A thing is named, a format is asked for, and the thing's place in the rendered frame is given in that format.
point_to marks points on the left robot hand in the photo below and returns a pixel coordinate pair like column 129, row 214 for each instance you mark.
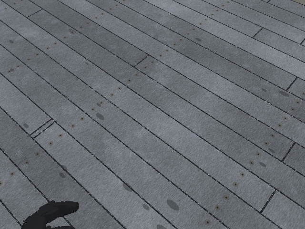
column 49, row 212

